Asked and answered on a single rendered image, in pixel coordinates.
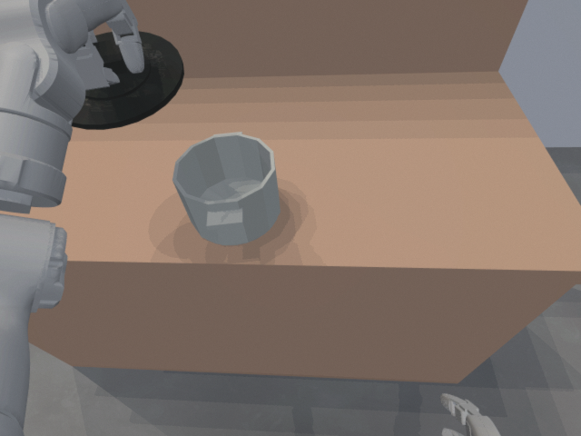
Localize left robot upper arm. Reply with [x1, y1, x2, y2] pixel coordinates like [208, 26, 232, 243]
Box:
[0, 213, 67, 436]

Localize left robot hand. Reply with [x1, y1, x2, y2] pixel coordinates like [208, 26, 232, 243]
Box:
[74, 0, 144, 91]

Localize table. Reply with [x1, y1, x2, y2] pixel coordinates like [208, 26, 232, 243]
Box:
[0, 0, 581, 383]

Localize robot left forearm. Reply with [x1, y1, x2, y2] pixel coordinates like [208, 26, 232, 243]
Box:
[0, 0, 88, 214]

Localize right robot hand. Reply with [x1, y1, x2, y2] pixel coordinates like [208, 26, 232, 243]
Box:
[440, 393, 501, 436]

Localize lid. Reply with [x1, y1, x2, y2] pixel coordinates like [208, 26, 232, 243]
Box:
[72, 31, 184, 130]

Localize pot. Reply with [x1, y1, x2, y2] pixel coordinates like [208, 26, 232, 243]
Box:
[172, 132, 281, 245]

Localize knob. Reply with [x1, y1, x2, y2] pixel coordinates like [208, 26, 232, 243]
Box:
[83, 39, 128, 74]

